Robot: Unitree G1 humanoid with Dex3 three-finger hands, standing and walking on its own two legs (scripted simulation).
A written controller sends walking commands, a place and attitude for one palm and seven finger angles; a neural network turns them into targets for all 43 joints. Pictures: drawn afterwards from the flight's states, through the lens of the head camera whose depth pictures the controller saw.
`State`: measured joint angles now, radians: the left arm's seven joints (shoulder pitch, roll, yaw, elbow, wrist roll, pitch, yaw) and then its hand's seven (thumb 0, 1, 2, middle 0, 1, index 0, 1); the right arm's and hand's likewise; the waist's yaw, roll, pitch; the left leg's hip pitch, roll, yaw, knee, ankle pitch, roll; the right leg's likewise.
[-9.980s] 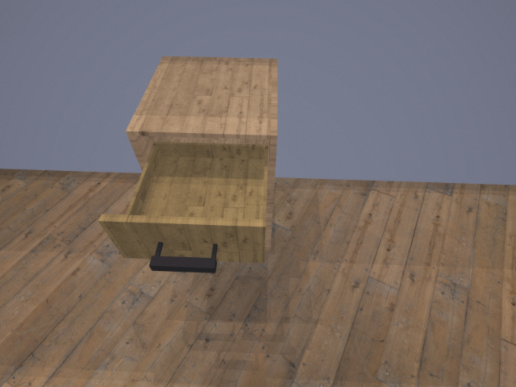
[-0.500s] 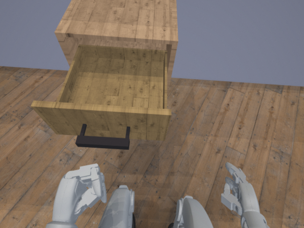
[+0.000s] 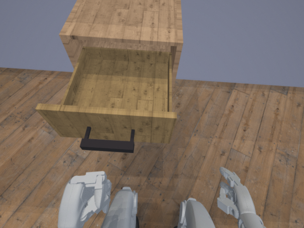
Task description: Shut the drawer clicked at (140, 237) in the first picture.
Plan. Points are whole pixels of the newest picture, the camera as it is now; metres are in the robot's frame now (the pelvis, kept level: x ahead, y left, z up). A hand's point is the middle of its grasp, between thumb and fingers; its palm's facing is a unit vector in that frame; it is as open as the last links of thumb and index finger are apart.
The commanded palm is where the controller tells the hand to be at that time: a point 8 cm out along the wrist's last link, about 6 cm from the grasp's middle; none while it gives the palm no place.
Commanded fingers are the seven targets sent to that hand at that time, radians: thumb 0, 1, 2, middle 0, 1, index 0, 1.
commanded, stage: raise the hand and make a fist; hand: left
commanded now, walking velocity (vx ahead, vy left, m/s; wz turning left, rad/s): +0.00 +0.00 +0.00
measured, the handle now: (109, 138) +0.37 +0.17 -0.06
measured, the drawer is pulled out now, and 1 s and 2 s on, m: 0.30 0.30 0.30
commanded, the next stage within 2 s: bring the fist close to the handle in 0.16 s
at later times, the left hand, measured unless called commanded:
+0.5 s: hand (117, 197) +0.20 +0.10 +0.01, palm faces -0.02 -1.00 +0.00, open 3.3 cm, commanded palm +0.17 +0.16 +0.01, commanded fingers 0.00 0.90 0.90 -1.40 -1.60 -1.40 -1.60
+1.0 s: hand (115, 180) +0.24 +0.12 -0.03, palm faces +0.00 -1.00 -0.02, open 3.3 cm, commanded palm +0.22 +0.16 -0.04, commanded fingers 0.00 0.90 0.90 -1.40 -1.60 -1.40 -1.60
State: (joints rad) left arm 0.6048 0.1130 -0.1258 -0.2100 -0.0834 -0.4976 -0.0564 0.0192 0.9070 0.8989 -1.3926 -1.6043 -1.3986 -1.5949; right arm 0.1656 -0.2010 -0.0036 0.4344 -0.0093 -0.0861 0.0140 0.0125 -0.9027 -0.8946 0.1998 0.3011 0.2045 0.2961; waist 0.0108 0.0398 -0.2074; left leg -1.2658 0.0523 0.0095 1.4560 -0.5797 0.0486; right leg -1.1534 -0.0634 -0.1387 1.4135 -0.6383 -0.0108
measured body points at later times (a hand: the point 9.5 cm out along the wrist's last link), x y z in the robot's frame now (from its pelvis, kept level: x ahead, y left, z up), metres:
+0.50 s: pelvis +0.00 -0.02 -0.01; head +0.10 +0.00 +0.43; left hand +0.19 +0.16 +0.01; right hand +0.22 -0.24 -0.08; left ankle +0.05 +0.09 -0.59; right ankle +0.02 -0.12 -0.59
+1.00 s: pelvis -0.01 -0.02 -0.04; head +0.12 +0.00 +0.39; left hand +0.23 +0.17 -0.02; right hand +0.20 -0.25 -0.14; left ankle +0.05 +0.09 -0.59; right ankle +0.02 -0.12 -0.59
